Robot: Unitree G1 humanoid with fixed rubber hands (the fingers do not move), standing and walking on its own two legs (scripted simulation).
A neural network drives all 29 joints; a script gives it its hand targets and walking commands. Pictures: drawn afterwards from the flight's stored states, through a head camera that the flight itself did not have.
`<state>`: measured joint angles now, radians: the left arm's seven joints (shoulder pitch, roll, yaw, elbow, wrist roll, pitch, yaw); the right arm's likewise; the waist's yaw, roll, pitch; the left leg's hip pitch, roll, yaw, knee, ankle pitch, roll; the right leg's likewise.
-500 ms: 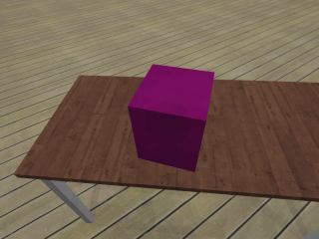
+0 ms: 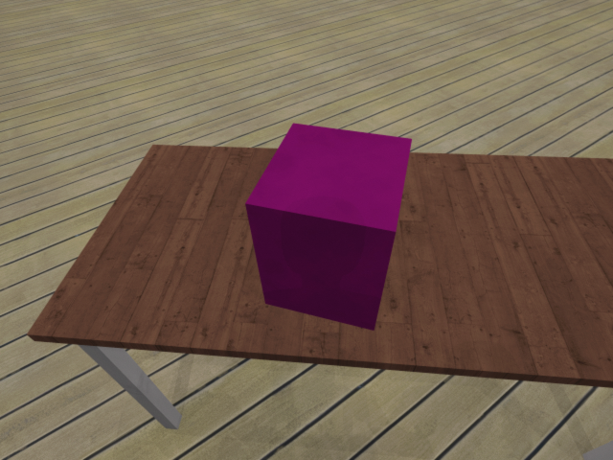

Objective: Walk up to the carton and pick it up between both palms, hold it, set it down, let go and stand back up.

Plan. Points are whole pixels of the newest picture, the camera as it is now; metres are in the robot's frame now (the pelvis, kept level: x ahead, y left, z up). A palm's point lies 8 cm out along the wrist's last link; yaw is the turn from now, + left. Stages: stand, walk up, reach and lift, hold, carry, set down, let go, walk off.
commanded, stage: stand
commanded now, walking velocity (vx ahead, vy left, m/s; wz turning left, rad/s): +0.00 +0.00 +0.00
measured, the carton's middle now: (333, 227) +0.49 -0.01 +0.02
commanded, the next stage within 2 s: none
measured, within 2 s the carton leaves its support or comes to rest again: neither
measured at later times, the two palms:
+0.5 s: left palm out of the picture +0.05 +0.29 -0.12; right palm out of the picture +0.06 -0.30 -0.12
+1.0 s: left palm out of the picture +0.05 +0.29 -0.11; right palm out of the picture +0.06 -0.30 -0.12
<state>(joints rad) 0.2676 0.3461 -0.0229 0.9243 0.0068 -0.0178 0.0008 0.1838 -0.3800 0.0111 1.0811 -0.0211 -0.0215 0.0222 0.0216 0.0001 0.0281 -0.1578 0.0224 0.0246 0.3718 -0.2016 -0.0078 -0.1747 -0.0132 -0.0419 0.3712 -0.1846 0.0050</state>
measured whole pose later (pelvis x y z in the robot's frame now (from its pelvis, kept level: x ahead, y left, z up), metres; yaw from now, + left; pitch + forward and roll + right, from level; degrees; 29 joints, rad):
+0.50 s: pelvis +0.00 +0.00 +0.00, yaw +0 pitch -1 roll +0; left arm 0.26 0.35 -0.02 0.94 0.01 -0.02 0.00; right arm 0.18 -0.38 0.01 1.08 -0.02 -0.02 0.02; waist 0.02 0.00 0.03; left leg -0.16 0.02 0.02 0.37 -0.20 -0.01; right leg -0.17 -0.01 -0.04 0.37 -0.18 0.00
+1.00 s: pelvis +0.00 +0.00 +0.00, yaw +0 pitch +0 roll +0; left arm 0.24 0.35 -0.02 0.94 0.01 -0.02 0.00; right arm 0.18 -0.38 0.01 1.08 -0.02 -0.03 0.02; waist 0.02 0.00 0.03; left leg -0.16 0.02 0.02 0.36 -0.20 -0.01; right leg -0.17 -0.01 -0.04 0.36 -0.18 0.00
